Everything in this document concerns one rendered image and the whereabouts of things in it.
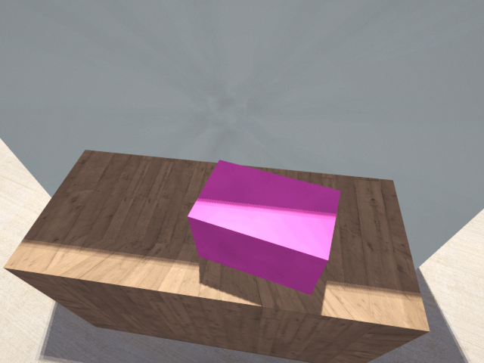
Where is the carton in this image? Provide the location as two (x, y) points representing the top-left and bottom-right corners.
(188, 160), (341, 295)

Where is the pedestal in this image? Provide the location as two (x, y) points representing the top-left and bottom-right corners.
(3, 150), (430, 363)

